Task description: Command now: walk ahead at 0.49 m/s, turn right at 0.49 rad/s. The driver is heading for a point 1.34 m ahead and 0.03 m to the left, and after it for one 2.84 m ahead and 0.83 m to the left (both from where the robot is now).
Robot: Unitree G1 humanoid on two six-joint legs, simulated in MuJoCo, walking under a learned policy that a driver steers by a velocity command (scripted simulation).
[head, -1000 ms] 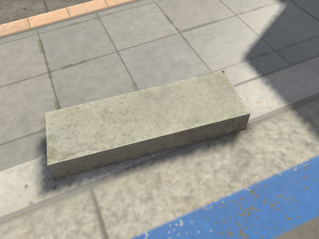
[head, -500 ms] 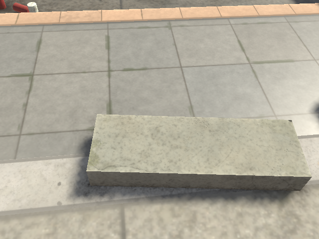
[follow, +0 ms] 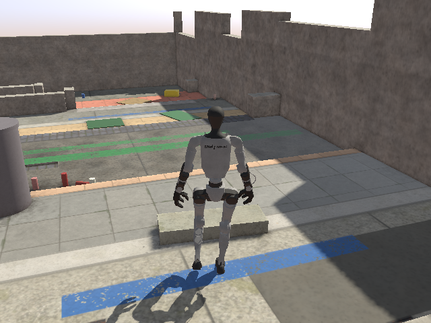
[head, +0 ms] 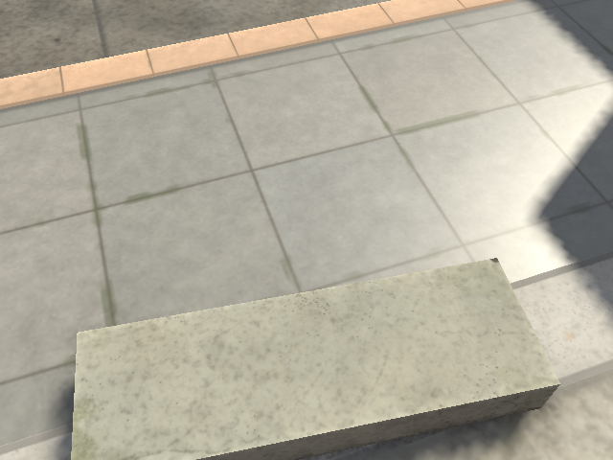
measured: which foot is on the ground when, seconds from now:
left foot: up 0.00-0.32, down 0.34-0.86, up 0.88-1.00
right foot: down 0.00-0.46, up 0.48-0.84, down 0.86-1.00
